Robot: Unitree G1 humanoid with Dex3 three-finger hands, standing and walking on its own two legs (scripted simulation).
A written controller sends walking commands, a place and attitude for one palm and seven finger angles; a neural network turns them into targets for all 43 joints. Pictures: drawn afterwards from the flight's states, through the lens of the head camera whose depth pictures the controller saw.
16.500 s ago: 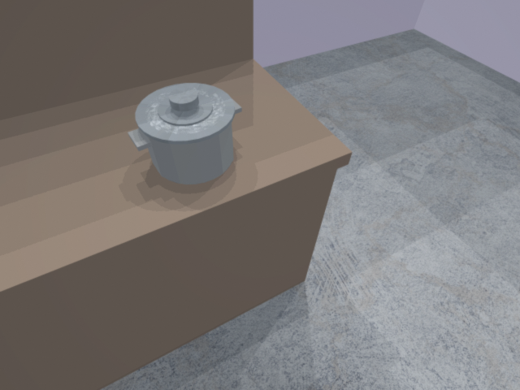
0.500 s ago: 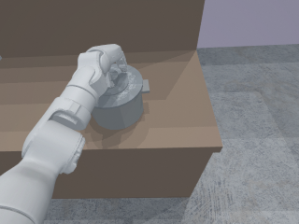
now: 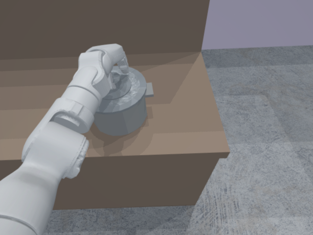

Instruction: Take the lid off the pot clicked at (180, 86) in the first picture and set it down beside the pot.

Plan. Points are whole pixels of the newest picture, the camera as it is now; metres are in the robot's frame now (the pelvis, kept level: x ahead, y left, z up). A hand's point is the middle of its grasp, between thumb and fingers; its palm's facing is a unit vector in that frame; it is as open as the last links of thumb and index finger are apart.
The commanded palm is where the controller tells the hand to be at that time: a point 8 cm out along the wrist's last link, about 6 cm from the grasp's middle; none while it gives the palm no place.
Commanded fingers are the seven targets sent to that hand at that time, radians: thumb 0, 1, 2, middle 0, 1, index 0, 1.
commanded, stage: lower the open fingers around the knob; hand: left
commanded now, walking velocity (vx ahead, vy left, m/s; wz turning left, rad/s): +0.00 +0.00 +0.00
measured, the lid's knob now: (111, 80) +0.50 +0.11 +0.12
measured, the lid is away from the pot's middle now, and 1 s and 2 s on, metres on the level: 0.00 0.00 0.00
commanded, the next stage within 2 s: close the fingers and squeeze the knob in 0.54 s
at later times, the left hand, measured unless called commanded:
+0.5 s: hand (110, 76) +0.48 +0.10 +0.15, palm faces -0.39 -0.10 -0.92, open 10.1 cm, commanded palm +0.47 +0.12 +0.20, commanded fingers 0.00 -0.33 1.51 -0.84 -0.08 -0.84 -0.08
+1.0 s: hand (109, 79) +0.48 +0.11 +0.15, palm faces -0.39 -0.08 -0.92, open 9.6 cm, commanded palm +0.47 +0.11 +0.20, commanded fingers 0.00 0.07 0.97 -0.54 -0.95 -0.54 -0.95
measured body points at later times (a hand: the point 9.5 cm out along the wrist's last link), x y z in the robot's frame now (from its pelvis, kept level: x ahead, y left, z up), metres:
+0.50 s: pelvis +0.00 +0.00 +0.00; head +0.04 -0.02 +0.45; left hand +0.49 +0.11 +0.21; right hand +0.07 -0.27 -0.13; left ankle -0.02 +0.09 -0.74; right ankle +0.00 -0.14 -0.74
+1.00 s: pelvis +0.00 +0.00 +0.00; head +0.04 -0.02 +0.45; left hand +0.49 +0.11 +0.20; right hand +0.08 -0.26 -0.14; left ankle -0.02 +0.09 -0.74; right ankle +0.00 -0.14 -0.74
